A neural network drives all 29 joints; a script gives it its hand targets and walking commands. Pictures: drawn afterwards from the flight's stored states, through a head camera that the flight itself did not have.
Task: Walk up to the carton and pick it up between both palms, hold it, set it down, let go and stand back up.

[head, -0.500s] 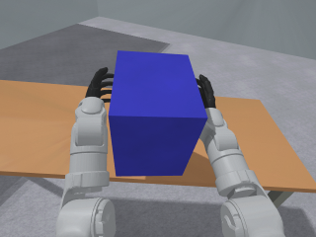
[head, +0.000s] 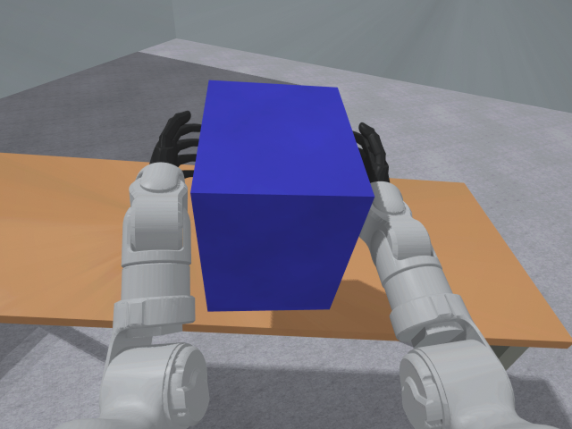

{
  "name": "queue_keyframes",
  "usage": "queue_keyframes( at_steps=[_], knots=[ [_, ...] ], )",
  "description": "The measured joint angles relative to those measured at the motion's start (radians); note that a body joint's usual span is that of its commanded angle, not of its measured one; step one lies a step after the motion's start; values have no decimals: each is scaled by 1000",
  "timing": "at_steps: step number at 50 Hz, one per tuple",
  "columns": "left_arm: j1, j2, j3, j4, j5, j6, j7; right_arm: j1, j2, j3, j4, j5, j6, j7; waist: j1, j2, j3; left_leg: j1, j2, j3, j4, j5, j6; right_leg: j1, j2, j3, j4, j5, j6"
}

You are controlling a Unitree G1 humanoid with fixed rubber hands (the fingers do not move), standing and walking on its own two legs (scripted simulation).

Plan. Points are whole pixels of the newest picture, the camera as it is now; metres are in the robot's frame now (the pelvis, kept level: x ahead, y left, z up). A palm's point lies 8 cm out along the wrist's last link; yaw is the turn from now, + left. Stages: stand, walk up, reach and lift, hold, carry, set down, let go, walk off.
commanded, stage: reach and lift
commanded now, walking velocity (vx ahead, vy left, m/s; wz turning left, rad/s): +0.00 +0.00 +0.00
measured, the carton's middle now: (272, 200) +0.38 +0.00 +0.18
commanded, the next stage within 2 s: hold in 0.42 s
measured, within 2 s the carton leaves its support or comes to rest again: neither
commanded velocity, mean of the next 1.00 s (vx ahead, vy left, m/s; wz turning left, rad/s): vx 0.00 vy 0.00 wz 0.00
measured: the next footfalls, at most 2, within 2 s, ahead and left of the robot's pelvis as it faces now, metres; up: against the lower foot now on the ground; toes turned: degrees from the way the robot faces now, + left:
none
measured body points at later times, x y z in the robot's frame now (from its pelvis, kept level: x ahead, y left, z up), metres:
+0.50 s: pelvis +0.00 +0.00 +0.00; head -0.06 +0.03 +0.44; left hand +0.39 +0.14 +0.24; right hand +0.39 -0.13 +0.24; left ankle +0.03 +0.13 -0.75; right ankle +0.02 -0.11 -0.75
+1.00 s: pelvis +0.00 -0.01 +0.00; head -0.07 +0.01 +0.44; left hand +0.38 +0.14 +0.27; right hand +0.38 -0.13 +0.27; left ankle +0.03 +0.13 -0.75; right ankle +0.02 -0.11 -0.75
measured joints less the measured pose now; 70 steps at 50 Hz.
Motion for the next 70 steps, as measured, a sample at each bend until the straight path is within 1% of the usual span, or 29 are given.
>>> queue_keyframes(
  at_steps=[23, 29, 38, 47, 51, 59, 70],
  knots=[
    [-34, 16, 9, 7, -8, 41, -7, -46, -19, 17, 4, 44, 50, -19, -5, 4, -19, -1, 3, 2, 6, -9, -2, 1, 3, 2, 0, -5, 0],
    [-33, 19, 7, -9, -11, 57, -8, -53, -26, 30, -8, 64, 68, -26, -6, 9, -25, -2, 4, 3, 10, -12, -3, 1, 4, 3, 0, -6, -1],
    [-34, 18, 11, -45, -15, 101, -9, -72, -42, 51, -32, 97, 117, -37, 7, 16, -44, -2, 8, 7, 10, -11, -6, -5, 7, 7, 8, -8, -5],
    [-56, 33, 29, -36, -25, 135, -18, -118, -36, 38, -21, 83, 173, -44, 15, 16, -61, -1, 7, 7, -6, -1, -7, -18, 6, 7, 23, -14, -10],
    [-64, 40, 31, -29, -29, 140, -23, -130, -36, 34, -19, 82, 188, -47, 13, 15, -65, -8, 8, 4, -6, 0, -10, -25, 7, 3, 25, -15, -11],
    [-52, 44, 25, -52, -36, 148, -31, -124, -46, 59, -49, 106, 206, -64, 5, 18, -66, -10, 9, -1, 1, -7, -12, -21, 8, -1, 22, -18, -10],
    [-45, 37, 23, -56, -33, 149, -38, -112, -54, 63, -70, 127, 223, -72, 6, 30, -80, -11, 11, 4, 3, -14, -15, -20, 10, 4, 19, -21, -10]
  ],
)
